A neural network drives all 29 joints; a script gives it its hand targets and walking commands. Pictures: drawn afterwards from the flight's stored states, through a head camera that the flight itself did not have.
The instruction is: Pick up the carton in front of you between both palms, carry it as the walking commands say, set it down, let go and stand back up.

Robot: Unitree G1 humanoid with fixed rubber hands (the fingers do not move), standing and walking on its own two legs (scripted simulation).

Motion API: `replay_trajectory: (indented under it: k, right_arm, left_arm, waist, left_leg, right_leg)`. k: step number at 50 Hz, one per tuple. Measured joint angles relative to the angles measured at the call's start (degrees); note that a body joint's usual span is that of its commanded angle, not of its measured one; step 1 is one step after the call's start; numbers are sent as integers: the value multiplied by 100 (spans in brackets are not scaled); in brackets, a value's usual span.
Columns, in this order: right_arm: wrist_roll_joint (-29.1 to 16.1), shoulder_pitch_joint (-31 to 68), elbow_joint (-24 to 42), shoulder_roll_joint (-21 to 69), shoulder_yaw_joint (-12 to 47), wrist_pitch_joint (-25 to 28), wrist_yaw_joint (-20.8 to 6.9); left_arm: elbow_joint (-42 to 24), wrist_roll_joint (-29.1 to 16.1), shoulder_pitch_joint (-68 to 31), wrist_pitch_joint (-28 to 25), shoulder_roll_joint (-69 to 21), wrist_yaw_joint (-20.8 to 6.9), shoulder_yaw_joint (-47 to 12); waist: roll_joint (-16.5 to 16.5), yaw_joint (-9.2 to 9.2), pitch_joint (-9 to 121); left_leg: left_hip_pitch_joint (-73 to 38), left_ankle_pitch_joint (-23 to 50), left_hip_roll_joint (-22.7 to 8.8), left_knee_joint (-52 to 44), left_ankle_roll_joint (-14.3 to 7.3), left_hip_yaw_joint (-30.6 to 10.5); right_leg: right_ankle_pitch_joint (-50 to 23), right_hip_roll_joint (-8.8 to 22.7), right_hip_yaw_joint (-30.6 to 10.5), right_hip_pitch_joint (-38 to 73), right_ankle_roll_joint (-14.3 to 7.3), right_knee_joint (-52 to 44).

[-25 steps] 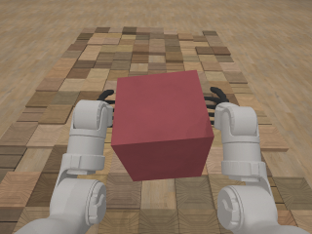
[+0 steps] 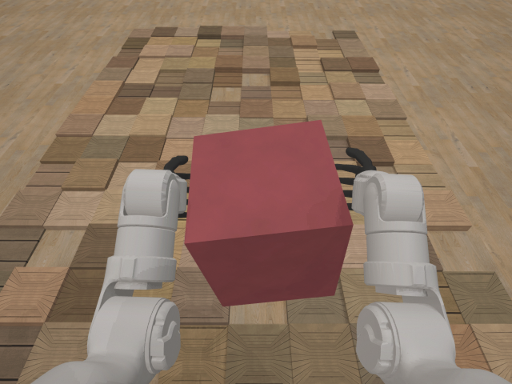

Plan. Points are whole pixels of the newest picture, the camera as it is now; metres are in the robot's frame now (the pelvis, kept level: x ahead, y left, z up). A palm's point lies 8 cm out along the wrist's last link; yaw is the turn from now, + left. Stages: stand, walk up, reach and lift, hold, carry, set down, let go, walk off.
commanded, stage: carry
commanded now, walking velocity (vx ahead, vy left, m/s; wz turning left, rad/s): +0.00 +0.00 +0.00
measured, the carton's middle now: (268, 220) +0.37 +0.00 +0.04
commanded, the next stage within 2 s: none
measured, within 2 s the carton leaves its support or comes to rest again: neither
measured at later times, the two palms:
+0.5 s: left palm (157, 204) +0.33 +0.16 +0.13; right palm (361, 203) +0.33 -0.13 +0.14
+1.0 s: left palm (155, 209) +0.33 +0.16 +0.13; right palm (360, 207) +0.33 -0.13 +0.14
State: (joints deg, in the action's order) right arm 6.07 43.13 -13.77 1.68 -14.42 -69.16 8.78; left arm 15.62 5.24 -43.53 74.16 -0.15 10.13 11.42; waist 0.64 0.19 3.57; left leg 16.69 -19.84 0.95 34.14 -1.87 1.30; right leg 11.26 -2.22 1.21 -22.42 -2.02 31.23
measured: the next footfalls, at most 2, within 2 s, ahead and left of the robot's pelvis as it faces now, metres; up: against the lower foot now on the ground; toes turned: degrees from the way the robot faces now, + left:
none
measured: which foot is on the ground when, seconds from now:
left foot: down 0.00-1.00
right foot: down 0.00-1.00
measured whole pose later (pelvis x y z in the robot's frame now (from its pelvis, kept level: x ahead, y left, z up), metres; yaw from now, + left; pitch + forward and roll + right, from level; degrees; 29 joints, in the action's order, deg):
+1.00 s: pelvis -0.03 +0.01 +0.00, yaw +0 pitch +2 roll +0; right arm 6.5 41.8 -14.9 1.7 -13.5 -69.2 8.6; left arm 18.1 5.4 -43.3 73.5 0.3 9.6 10.6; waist 0.0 0.0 4.1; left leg 17.6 -17.6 1.5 33.6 -3.0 3.6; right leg 8.3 -0.5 0.9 -23.0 -0.7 30.0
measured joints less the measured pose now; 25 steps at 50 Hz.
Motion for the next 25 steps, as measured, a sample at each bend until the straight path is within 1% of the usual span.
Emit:
replay_trajectory:
  k: [12,19,25]
  right_arm:
    - [48,-175,-122,42,43,65,-29]
    - [52,-201,-216,23,78,68,-42]
    - [46,-199,-194,6,106,33,-39]
  left_arm:
    - [215,23,72,-57,28,-37,-74]
    - [374,16,43,-79,56,-48,-113]
    - [388,-1,25,-74,69,-51,-130]
  waist:
    - [-81,-9,163]
    - [-74,2,206]
    - [-71,6,167]
  left_leg:
    - [-59,71,25,-48,-37,58]
    - [-46,136,49,-88,-64,104]
    - [-16,180,63,-99,-81,141]
  right_leg:
    - [-83,56,-5,61,44,-51]
    - [-156,94,-26,50,78,-99]
    - [-209,121,-39,22,99,-117]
